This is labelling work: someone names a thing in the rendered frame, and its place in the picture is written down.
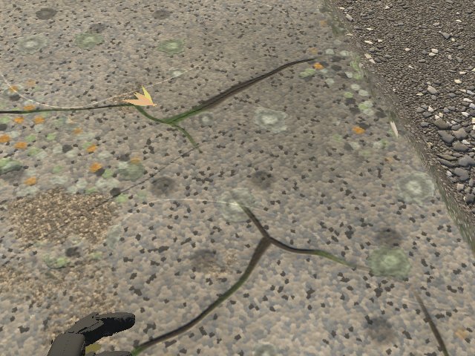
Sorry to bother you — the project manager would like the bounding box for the left robot hand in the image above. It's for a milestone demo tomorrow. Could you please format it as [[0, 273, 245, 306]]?
[[47, 312, 135, 356]]

